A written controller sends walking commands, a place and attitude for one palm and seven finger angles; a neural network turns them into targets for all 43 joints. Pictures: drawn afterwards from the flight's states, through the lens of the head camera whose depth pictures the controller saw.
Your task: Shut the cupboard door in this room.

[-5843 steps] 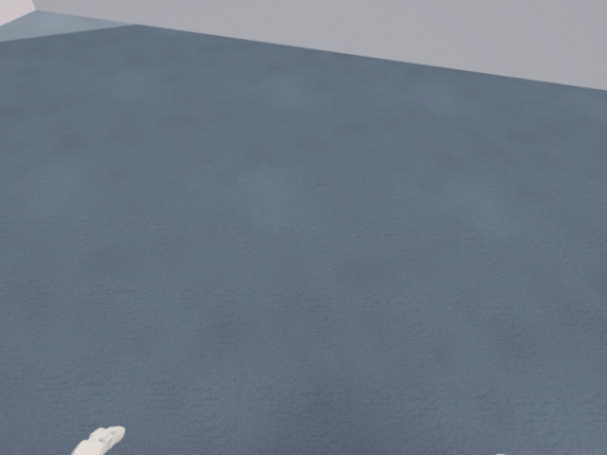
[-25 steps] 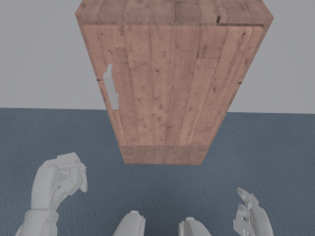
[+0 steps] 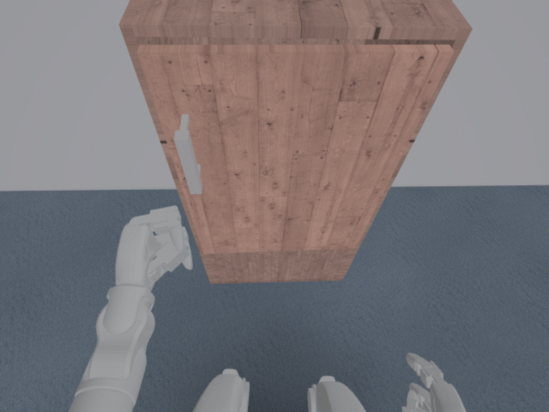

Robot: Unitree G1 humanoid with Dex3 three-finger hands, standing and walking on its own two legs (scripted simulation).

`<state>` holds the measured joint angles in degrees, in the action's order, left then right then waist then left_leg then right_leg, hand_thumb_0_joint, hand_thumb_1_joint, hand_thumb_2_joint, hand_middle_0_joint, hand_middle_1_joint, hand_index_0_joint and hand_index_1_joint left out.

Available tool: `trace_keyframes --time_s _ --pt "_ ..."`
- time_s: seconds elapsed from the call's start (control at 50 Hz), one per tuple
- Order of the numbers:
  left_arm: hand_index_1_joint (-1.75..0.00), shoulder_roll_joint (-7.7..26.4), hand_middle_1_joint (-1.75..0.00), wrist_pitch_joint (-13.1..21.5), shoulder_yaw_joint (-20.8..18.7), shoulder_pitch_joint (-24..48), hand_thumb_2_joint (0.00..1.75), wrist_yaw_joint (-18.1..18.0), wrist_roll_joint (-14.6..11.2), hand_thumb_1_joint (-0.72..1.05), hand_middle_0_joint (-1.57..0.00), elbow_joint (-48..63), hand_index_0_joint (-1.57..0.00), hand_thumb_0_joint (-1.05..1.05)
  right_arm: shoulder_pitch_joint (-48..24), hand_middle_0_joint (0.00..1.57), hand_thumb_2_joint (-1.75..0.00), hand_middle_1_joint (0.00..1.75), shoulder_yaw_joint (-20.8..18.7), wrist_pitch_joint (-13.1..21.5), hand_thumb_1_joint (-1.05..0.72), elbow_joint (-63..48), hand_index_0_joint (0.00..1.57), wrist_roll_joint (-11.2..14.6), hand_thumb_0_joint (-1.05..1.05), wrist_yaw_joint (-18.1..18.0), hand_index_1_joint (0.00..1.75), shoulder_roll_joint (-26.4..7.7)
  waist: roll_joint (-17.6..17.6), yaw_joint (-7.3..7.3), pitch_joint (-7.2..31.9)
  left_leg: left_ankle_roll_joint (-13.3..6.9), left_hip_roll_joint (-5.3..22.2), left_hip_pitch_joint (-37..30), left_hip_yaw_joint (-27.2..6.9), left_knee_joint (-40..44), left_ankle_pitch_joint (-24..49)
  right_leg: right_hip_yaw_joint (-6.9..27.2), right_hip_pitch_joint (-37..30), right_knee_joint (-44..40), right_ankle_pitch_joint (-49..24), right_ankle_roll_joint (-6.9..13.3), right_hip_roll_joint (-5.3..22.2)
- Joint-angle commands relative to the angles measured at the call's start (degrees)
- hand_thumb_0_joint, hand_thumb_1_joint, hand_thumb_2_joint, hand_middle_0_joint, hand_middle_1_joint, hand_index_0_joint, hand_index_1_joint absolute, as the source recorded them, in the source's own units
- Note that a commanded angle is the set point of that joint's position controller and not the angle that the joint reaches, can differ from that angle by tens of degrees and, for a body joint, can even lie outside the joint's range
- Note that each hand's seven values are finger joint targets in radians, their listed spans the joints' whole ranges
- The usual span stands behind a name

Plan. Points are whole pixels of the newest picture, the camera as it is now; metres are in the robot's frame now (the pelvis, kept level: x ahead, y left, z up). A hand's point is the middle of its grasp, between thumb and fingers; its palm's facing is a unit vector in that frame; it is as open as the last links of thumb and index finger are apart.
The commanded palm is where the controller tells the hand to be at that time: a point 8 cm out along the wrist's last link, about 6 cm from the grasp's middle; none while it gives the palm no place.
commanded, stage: bring the fist close to the handle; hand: left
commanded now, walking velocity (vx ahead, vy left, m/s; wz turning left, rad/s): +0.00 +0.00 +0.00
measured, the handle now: (190, 156) +0.51 +0.16 +0.05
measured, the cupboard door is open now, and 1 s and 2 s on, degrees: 1 1 0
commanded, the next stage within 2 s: push the door shut along its arc in 0.80 s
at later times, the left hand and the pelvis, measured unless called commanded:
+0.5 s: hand (212, 192) +0.42 +0.11 +0.06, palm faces +0.08 -1.00 -0.01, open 3.1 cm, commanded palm +0.38 +0.17 +0.05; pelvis +0.00 -0.02 +0.00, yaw -1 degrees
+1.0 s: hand (212, 195) +0.42 +0.11 +0.05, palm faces +0.05 -1.00 -0.03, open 3.1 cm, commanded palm +0.40 +0.17 +0.05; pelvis -0.01 -0.02 +0.00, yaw -1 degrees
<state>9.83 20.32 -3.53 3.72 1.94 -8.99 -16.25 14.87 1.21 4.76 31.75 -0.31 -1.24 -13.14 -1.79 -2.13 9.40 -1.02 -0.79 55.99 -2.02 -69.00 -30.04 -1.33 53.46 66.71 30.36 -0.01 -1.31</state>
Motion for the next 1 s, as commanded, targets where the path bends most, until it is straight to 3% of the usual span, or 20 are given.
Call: trace_keyframes --time_s 0.0,0.02,0.08,0.1,0.2,0.28,0.32,0.38,0.42,0.46,0.5,0.6,0.62,0.7,0.76,0.8,0.88,0.92,0.98 --pt "-1.5 5.06 -1.5 4.95 -2.49 18.95 0.9 -0.85 -0.08 0.9 -1.3 9.94 -1.3 0.0 -0.88 0.2 -0.9 0.3 -3.48 2.08 -0.9 -6.99 0.2 0.08 0.0 -0.89 0.3 -8.17 -0.74 -0.68 17.42 0.51 1.13 -14.86 -1.52 11.34 13.93 -1.37 -6.99 -8.72 -13.26 1.92 0.03" --pt "-1.5 6.24 -1.5 5.5 -3.63 20.58 0.9 -1.53 0.02 0.9 -1.3 9.88 -1.3 0.0 -0.53 0.2 -0.9 0.3 -3.57 2.02 -0.9 -6.62 0.2 0.03 0.0 -0.99 0.3 -8.29 -0.81 -0.63 18.16 0.58 1.22 -15.29 -1.72 11.18 14.95 -1.38 -7.09 -8.45 -13.98 1.99 -0.1" --pt "-1.5 4.55 -1.5 7.01 -2.92 24.24 0.9 -3.12 0.57 0.9 -1.3 7.32 -1.3 0.0 -0.37 0.2 -0.9 0.3 -3.66 1.97 -0.9 -5.39 0.2 -0.32 0.0 -0.6 0.3 -7.98 -1.92 -0.79 20.09 0.9 1.27 -17.09 -1.6 10.72 16.64 -1.5 -6.19 -7.87 -15.1 1.91 0.03" --pt "-1.5 5.34 -1.5 7.26 -3.72 24.69 0.9 -3.55 0.89 0.9 -1.3 5.58 -1.3 0.0 -0.29 0.2 -0.9 0.3 -3.72 1.83 -0.9 -4.99 0.2 -0.34 0.0 -0.5 0.3 -8.08 -2.31 -0.67 19.97 1.06 1.36 -16.86 -1.54 10.71 16.84 -1.46 -5.97 -7.77 -15.31 1.97 0.01" --pt "-1.5 5.2 -1.5 6.5 -3.29 30.05 0.9 -3.6 2.44 0.9 -1.3 -4.14 -1.3 0.0 1.19 0.2 -0.9 0.3 -3.96 0.53 -0.9 -3.57 0.2 -0.37 0.0 -0.03 0.3 -8.39 -0.12 -2.08 18.37 0.65 1.15 -14.18 -0.77 10.75 15.04 -0.86 -6.6 -8.86 -15.57 1.66 0.0" --pt "-1.5 5.38 -1.5 6.27 -4.51 36.4 0.9 -3.21 1.82 0.9 -1.3 -8.74 -1.3 0.0 2.34 0.2 -0.9 0.3 -4.15 -0.26 -0.9 -2.98 0.2 -0.3 0.0 -0.09 0.3 -8.28 1.43 -2.77 19.53 0.22 0.91 -13.08 -0.06 10.41 15.12 -0.17 -8.39 -9.55 -17.15 1.29 0.04" --pt "-1.5 7.6 -1.5 7.56 -6.91 38.62 0.9 -3.55 1.52 0.9 -1.3 -9.0 -1.3 0.0 2.84 0.2 -0.9 0.3 -4.22 -0.39 -0.9 -2.86 0.2 -0.41 0.0 -0.2 0.3 -8.46 0.58 -2.14 21.75 0.25 0.81 -13.31 0.01 10.11 16.58 0.22 -9.58 -9.1 -18.68 1.39 -0.06" --pt "-1.5 7.57 -1.5 9.71 -7.13 44.31 0.9 -4.17 2.07 0.9 -1.3 -12.4 -1.3 0.0 3.34 0.2 -0.9 0.3 -4.2 -0.48 -0.9 -1.54 0.2 -0.66 0.0 -0.02 0.3 -7.9 1.22 -3.19 21.49 0.09 0.72 -12.03 0.54 9.31 15.73 0.83 -9.33 -9.1 -18.97 1.02 0.11" --pt "-1.5 9.95 -1.5 10.91 -9.54 42.13 0.9 -4.37 2.7 0.9 -1.3 -13.58 -1.3 0.0 3.99 0.2 -0.9 0.3 -4.41 -0.54 -0.9 -1.65 0.2 -0.94 0.0 0.29 0.3 -8.19 -0.26 -1.72 23.39 0.13 0.51 -11.64 0.71 9.24 16.28 1.07 -10.49 -8.48 -19.56 1.25 -0.04" --pt "-1.5 9.12 -1.5 11.36 -9.09 39.44 0.9 -4.06 3.37 0.9 -1.3 -15.68 -1.3 0.0 4.19 0.2 -0.9 0.3 -4.53 -1.04 -0.9 -1.78 0.2 -1.03 0.0 0.74 0.3 -7.97 0.58 -1.22 23.81 0.07 0.52 -11.4 1.36 9.39 17.51 1.29 -11.57 -8.53 -21.69 1.19 0.16" --pt "-1.5 7.56 -1.5 10.95 -7.63 37.77 0.9 -3.52 3.44 0.9 -1.3 -16.53 -1.3 0.0 4.64 0.2 -0.9 0.3 -4.66 -1.49 -0.9 -1.92 0.2 -0.9 0.0 1.26 0.3 -7.95 0.27 -1.34 23.13 0.06 0.49 -11.43 1.75 9.76 17.46 1.28 -11.72 -9.08 -22.06 1.13 0.09" --pt "-1.5 8.13 -1.5 10.04 -8.68 39.93 0.9 -2.88 1.97 0.9 -1.3 -17.3 -1.3 0.0 5.01 0.2 -0.9 0.3 -4.82 -2.41 -0.9 -2.39 0.2 -0.47 0.0 0.97 0.3 -8.23 4.59 -2.59 19.93 -0.55 0.22 -8.21 2.46 10.52 13.07 2.46 -13.56 -11.87 -18.84 0.43 0.37" --pt "-1.5 10.82 -1.5 10.96 -10.94 41.31 0.9 -3.18 1.85 0.9 -1.3 -15.5 -1.3 0.0 5.0 0.2 -0.9 0.3 -4.84 -2.35 -0.9 -2.52 0.2 -0.44 0.0 0.61 0.3 -8.38 3.95 -1.95 21.02 -0.59 0.2 -8.13 2.39 10.26 12.84 2.93 -14.04 -11.72 -18.19 0.53 0.4" --pt "-1.5 9.54 -1.5 14.5 -9.15 46.18 0.9 -3.44 2.41 0.9 -1.3 -14.37 -1.3 0.0 4.25 0.2 -0.9 0.3 -4.69 -1.8 -0.9 -1.49 0.2 -0.69 0.0 0.34 0.3 -7.65 2.56 -2.92 20.46 -0.73 0.09 -8.3 2.43 9.75 11.31 3.49 -12.68 -11.51 -16.85 0.37 0.61" --pt "-1.5 11.51 -1.5 15.86 -10.1 46.68 0.9 -3.19 3.42 0.9 -1.3 -16.96 -1.3 0.0 4.34 0.2 -0.9 0.3 -4.75 -1.63 -0.9 -0.45 0.2 -0.9 0.0 0.19 0.3 -7.98 1.18 -2.98 20.82 -0.68 0.14 -8.23 2.22 9.33 10.68 3.5 -11.13 -10.9 -15.92 0.47 0.65" --pt "-1.5 9.92 -1.5 15.39 -8.58 46.67 0.9 -2.59 3.75 0.9 -1.3 -19.29 -1.3 0.0 4.41 0.2 -0.9 0.3 -4.84 -1.62 -0.9 -0.16 0.2 -0.95 0.0 0.27 0.3 -8.02 0.74 -3.45 20.77 -0.65 0.15 -8.71 2.24 9.34 10.09 3.28 -9.88 -11.1 -15.1 0.45 0.66" --pt "-1.5 9.46 -1.5 12.27 -9.37 41.77 0.9 -1.07 2.04 0.9 -1.3 -22.04 -1.3 0.0 4.75 0.2 -0.9 0.3 -4.77 -2.14 -0.9 -1.24 0.2 -0.42 0.0 0.43 0.3 -8.3 1.68 -2.08 21.88 -0.5 0.03 -8.64 2.47 10.29 11.7 3.08 -12.59 -11.66 -16.99 0.6 0.55" --pt "-1.5 10.58 -1.5 11.53 -10.04 43.5 0.9 -0.34 1.48 0.9 -1.3 -20.9 -1.3 0.0 5.24 0.2 -0.9 0.3 -4.84 -2.22 -0.9 -1.48 0.2 -0.29 0.0 0.23 0.3 -8.53 2.85 -2.58 23.3 -0.77 0.05 -8.83 2.44 9.86 13.19 3.26 -13.84 -11.36 -19.23 0.46 0.47" --pt "-1.5 13.37 -1.5 12.06 -11.09 50.86 0.9 0.45 1.71 0.9 -1.3 -21.78 -1.3 0.0 5.33 0.2 -0.9 0.3 -4.59 -2.51 -0.9 -0.65 0.2 -0.11 0.0 -0.27 0.3 -8.45 3.95 -4.2 20.08 -0.91 0.18 -6.75 2.26 9.31 11.36 3.92 -12.56 -11.64 -17.8 0.06 0.72"
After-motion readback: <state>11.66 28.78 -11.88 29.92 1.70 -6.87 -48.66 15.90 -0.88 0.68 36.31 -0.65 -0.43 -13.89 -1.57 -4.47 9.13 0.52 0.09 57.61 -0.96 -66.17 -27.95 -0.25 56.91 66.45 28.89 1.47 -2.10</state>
